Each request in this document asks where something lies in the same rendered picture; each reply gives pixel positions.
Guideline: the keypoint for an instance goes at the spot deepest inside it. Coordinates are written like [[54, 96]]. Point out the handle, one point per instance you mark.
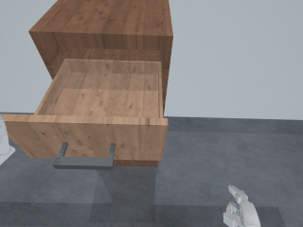
[[91, 163]]

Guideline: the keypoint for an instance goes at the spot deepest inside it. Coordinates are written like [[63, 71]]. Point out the robot left hand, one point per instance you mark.
[[5, 148]]

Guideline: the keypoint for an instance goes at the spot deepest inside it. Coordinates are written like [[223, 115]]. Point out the cabinet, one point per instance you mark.
[[107, 30]]

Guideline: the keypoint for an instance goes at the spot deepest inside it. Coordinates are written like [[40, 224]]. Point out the robot right hand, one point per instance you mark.
[[244, 215]]

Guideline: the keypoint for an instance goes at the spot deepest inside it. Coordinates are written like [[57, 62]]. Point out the drawer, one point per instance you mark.
[[91, 104]]

